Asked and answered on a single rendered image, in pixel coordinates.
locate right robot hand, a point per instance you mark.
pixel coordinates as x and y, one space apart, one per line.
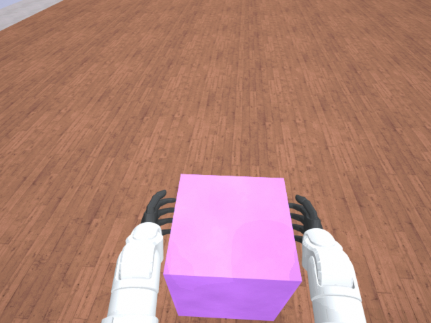
309 219

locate left robot forearm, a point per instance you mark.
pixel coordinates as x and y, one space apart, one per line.
136 280

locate left robot hand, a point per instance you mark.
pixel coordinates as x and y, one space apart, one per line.
153 212

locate right robot forearm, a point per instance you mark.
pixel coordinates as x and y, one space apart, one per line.
333 285

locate carton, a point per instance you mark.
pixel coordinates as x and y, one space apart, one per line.
231 252

